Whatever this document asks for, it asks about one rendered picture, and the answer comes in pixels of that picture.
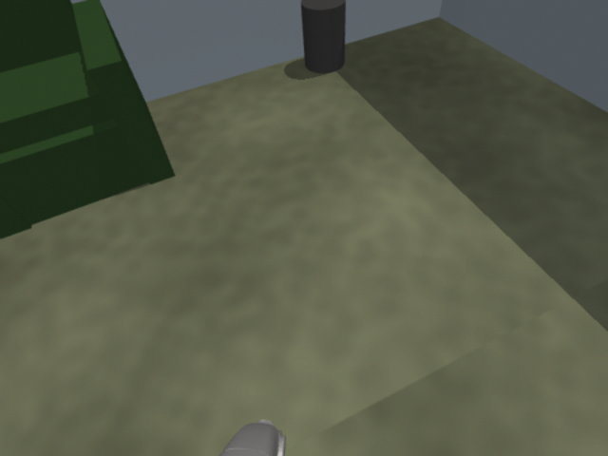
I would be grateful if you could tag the armchair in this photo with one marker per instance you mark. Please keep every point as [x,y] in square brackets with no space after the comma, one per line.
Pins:
[74,125]

